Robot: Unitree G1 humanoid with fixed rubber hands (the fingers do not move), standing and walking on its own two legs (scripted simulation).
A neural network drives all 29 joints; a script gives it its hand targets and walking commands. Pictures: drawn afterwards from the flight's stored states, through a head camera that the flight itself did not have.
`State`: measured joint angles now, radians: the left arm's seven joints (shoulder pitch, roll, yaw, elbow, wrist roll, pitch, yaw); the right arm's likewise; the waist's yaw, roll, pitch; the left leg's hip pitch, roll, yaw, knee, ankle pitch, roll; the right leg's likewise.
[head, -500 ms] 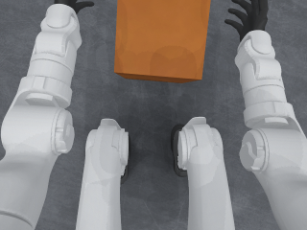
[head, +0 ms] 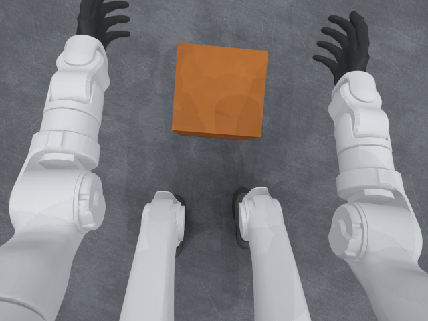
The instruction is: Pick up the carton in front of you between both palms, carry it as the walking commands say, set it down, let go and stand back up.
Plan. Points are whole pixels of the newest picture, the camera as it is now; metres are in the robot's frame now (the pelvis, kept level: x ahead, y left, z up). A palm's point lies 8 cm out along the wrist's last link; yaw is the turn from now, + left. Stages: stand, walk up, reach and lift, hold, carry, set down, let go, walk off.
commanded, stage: set down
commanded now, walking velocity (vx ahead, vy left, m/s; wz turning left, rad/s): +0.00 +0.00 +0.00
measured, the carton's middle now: (217, 100) +0.51 -0.03 -0.42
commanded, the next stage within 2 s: let go in 0.22 s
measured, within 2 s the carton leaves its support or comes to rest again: neither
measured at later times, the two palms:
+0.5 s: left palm (33, 52) +0.48 +0.19 +0.02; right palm (410, 81) +0.44 -0.23 +0.02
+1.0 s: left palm out of the picture +0.32 +0.22 +0.13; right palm out of the picture +0.29 -0.24 +0.14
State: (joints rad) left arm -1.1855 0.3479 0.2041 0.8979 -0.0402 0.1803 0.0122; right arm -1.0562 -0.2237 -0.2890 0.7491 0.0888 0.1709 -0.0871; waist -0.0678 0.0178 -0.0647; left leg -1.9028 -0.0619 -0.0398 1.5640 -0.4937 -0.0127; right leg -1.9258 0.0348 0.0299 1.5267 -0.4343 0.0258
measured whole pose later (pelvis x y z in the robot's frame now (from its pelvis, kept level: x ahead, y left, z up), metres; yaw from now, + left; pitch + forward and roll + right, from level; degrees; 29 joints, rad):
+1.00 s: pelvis +0.10 -0.01 +0.22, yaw +0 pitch +13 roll +0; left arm 0.06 0.19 0.10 0.53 0.02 -0.02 -0.03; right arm 0.13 -0.19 -0.06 0.47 0.01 -0.01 0.06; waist -0.04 -0.02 -0.02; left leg -0.47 -0.02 -0.06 0.53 -0.28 0.00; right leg -0.51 0.03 0.05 0.52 -0.25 0.00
